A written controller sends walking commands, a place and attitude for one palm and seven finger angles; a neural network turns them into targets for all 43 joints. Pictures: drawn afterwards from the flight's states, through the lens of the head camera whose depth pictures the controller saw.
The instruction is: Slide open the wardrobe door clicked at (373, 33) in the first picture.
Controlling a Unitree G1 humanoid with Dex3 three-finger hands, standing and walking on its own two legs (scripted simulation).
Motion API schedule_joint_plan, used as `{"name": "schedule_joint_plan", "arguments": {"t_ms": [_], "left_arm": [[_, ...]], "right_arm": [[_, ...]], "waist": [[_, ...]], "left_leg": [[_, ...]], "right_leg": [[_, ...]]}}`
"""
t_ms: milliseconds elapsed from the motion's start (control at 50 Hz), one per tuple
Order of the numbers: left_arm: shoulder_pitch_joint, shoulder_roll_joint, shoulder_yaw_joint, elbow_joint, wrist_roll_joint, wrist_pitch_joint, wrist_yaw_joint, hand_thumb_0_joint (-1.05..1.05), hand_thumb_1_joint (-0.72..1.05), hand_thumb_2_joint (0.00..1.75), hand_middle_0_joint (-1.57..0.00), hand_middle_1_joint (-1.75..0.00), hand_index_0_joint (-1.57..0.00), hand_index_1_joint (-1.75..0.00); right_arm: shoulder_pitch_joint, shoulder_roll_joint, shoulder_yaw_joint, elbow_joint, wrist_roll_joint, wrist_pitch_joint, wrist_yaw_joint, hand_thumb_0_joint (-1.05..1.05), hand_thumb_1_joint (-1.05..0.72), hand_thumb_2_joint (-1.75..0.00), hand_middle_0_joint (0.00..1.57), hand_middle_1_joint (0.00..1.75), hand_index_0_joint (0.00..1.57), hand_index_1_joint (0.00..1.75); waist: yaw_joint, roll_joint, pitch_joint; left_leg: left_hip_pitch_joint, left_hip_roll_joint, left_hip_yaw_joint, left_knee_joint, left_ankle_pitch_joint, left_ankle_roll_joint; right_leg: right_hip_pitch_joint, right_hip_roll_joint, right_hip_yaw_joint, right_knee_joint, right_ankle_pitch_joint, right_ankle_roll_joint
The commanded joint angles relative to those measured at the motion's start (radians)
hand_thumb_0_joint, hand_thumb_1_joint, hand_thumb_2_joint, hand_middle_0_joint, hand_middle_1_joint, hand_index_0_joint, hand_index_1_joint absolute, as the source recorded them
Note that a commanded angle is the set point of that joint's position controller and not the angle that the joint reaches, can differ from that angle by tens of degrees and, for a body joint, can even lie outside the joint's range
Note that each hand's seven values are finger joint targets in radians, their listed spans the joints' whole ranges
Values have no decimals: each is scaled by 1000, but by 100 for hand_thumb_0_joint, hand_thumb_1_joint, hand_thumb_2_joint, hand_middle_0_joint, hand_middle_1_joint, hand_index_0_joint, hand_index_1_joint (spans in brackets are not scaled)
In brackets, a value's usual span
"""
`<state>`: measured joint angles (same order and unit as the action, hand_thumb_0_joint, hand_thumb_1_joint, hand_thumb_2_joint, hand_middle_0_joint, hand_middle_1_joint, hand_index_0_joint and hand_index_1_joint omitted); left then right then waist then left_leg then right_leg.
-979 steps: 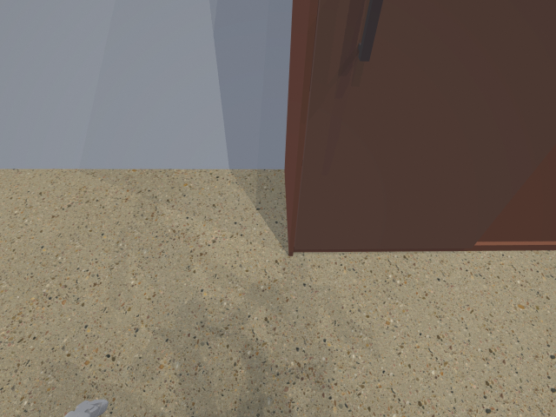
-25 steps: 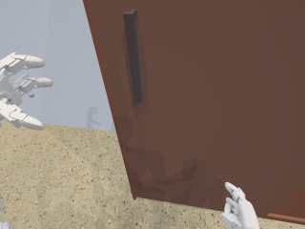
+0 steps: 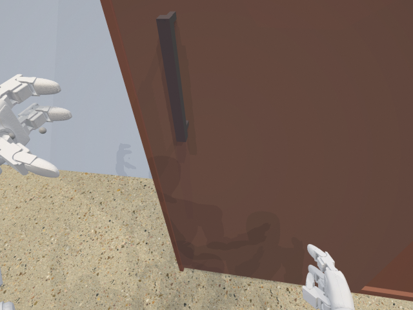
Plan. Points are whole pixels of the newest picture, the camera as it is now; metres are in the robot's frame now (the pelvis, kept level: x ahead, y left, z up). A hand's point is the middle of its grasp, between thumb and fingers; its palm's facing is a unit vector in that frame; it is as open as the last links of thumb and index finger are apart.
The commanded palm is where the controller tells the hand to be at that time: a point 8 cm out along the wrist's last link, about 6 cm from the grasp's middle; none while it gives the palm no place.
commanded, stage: move the hooked fingers beside the handle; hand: left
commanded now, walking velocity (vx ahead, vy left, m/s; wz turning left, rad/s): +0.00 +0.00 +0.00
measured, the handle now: (177, 83) +0.46 +0.11 +0.25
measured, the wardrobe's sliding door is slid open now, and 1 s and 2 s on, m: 0.00 0.00 0.00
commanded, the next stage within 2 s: none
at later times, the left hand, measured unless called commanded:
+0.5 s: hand (72, 121) +0.31 +0.25 +0.26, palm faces +0.04 -0.99 -0.12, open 14.0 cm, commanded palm +0.28 +0.29 +0.27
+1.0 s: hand (104, 112) +0.35 +0.21 +0.25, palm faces +0.01 -1.00 -0.08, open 14.0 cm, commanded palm +0.32 +0.26 +0.26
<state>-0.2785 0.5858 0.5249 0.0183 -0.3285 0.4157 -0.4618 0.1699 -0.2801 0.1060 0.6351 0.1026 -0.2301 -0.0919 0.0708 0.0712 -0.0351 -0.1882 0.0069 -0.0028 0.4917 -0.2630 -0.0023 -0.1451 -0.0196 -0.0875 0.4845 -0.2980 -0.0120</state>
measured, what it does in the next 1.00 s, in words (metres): stands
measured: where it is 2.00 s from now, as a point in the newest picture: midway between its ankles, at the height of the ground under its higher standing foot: outside the picture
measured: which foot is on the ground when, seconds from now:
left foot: down 0.00-1.00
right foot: down 0.00-1.00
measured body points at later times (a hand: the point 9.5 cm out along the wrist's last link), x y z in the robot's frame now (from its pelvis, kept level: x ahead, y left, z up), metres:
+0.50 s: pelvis +0.01 +0.00 +0.00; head -0.02 -0.03 +0.45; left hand +0.30 +0.30 +0.26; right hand +0.22 -0.21 -0.07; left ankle +0.00 +0.12 -0.74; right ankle -0.02 -0.11 -0.74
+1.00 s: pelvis +0.00 +0.00 +0.00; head -0.02 -0.03 +0.45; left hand +0.34 +0.27 +0.26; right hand +0.20 -0.22 -0.07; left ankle +0.00 +0.12 -0.74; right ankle -0.02 -0.11 -0.74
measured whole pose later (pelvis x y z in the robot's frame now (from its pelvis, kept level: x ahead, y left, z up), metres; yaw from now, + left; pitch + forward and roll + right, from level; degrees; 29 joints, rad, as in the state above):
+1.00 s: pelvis +0.00 +0.00 +0.00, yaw +0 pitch -2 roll +0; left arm -0.45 0.44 0.35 0.10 -0.28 0.43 -0.29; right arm 0.16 -0.27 0.09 0.64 0.10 -0.15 -0.09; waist 0.04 0.06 -0.04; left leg -0.19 0.00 0.01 0.48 -0.26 0.00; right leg -0.16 -0.02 -0.08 0.50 -0.31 -0.01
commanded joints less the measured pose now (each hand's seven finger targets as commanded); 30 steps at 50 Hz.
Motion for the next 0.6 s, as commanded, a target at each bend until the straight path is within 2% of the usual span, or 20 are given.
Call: {"name": "schedule_joint_plan", "arguments": {"t_ms": [0,40,60,100,140,180,220,240,280,300,320,340,380,400,460,500,540,580], "left_arm": [[-292,322,120,-189,-31,-68,-6,0,-50,30,-30,-120,-30,-120],[-313,306,111,-177,-34,-65,-9,0,-50,30,-30,-120,-30,-120],[-323,305,107,-172,-31,-64,-9,0,-50,30,-30,-120,-30,-120],[-316,298,94,-170,-30,-65,-1,0,-50,30,-30,-120,-30,-120],[-375,246,37,-183,-24,-63,3,0,-50,30,-30,-120,-30,-120],[-394,251,40,-200,-17,-67,16,0,-50,30,-30,-120,-30,-120],[-385,250,39,-198,-14,-65,26,0,-50,30,-30,-120,-30,-120],[-410,237,23,-199,-10,-65,31,0,-50,30,-30,-120,-30,-120],[-431,223,15,-199,-7,-65,46,0,-50,30,-30,-120,-30,-120],[-395,257,47,-179,-6,-64,55,0,-50,30,-30,-120,-30,-120],[-405,263,59,-191,-2,-61,60,0,-50,30,-30,-120,-30,-120],[-417,250,47,-189,-1,-59,63,0,-50,30,-30,-120,-30,-120],[-414,232,35,-212,5,-57,73,0,-50,30,-30,-120,-30,-120],[-388,224,29,-207,3,-54,78,0,-50,30,-30,-120,-30,-120],[-431,182,-9,-177,1,-43,85,0,-50,30,-30,-120,-30,-120],[-419,222,16,-130,7,-36,96,0,-50,30,-30,-120,-30,-120],[-494,210,-9,-120,19,-33,102,0,-50,30,-30,-120,-30,-120],[-537,169,-54,-157,25,-42,107,0,-50,30,-30,-120,-30,-120]], "right_arm": [[-164,-107,-54,-177,5,-63,-6,0,-90,-90,20,30,20,30],[-168,-107,-53,-177,7,-62,-6,0,-90,-90,20,30,20,30],[-168,-107,-53,-176,7,-62,-7,0,-90,-90,20,30,20,30],[-169,-104,-54,-173,7,-62,-4,0,-90,-90,20,30,20,30],[-171,-101,-52,-173,10,-61,-8,0,-90,-90,20,30,20,30],[-170,-100,-55,-175,7,-64,-11,0,-90,-90,20,30,20,30],[-168,-101,-52,-170,6,-56,-11,0,-90,-90,20,30,20,30],[-174,-98,-53,-170,6,-55,-12,0,-90,-90,20,30,20,30],[-177,-95,-52,-171,4,-55,-13,0,-90,-90,20,30,20,30],[-167,-97,-55,-164,2,-51,-11,0,-90,-90,20,30,20,30],[-171,-100,-56,-168,0,-46,-11,0,-90,-90,20,30,20,30],[-178,-97,-54,-171,2,-44,-10,0,-90,-90,20,30,20,30],[-182,-92,-54,-180,2,-40,-8,0,-90,-90,20,30,20,30],[-179,-89,-54,-177,1,-37,-4,0,-90,-90,20,30,20,30],[-183,-91,-53,-175,4,-30,-8,0,-90,-90,20,30,20,30],[-172,-100,-58,-163,2,-23,-10,0,-90,-90,20,30,20,30],[-179,-99,-57,-166,3,-18,-14,0,-90,-90,20,30,20,30],[-183,-92,-57,-173,4,-18,-14,0,-90,-90,20,30,20,30]], "waist": [[4,0,-199],[-6,-13,-195],[-6,9,-190],[-2,-1,-164],[-18,33,-175],[-15,38,-201],[-13,8,-201],[-15,25,-196],[-14,18,-203],[-4,-17,-195],[-4,4,-232],[-6,8,-219],[-2,43,-240],[2,22,-227],[-12,2,-200],[-8,-51,-188],[-21,-20,-196],[-24,32,-223]], "left_leg": [[150,-17,-40,-31,252,41],[145,-18,-39,-31,250,41],[148,-18,-38,-33,243,40],[140,-14,-42,-33,236,39],[158,-17,-40,-34,233,38],[172,-17,-46,-36,235,37],[161,-17,-43,-36,244,38],[164,-17,-43,-38,234,37],[168,-17,-50,-40,240,36],[157,-12,-50,-39,250,37],[164,-16,-41,-36,268,39],[157,-17,-40,-33,278,37],[168,-16,-40,-34,298,32],[162,-13,-40,-31,301,33],[150,-12,-42,-40,255,33],[132,-10,-40,-38,241,37],[136,-13,-39,-39,232,37],[164,-14,-41,-36,247,34]], "right_leg": [[-39,-1,24,-68,315,1],[-49,-1,20,-64,323,5],[-59,-1,20,-63,312,3],[-65,-2,23,-72,297,1],[-80,-3,22,-64,295,1],[-75,-4,20,-60,288,-1],[-62,-4,21,-63,300,-1],[-69,-5,23,-64,289,0],[-70,-6,20,-57,289,-2],[-56,-4,20,-65,296,-3],[-39,-7,23,-57,322,-3],[-37,-9,21,-53,339,-2],[-31,-10,19,-41,347,-6],[-28,-9,21,-49,353,-6],[-56,-9,19,-52,314,-1],[-49,-8,24,-63,301,1],[-59,-11,26,-60,291,1],[-60,-13,27,-51,298,-5]]}}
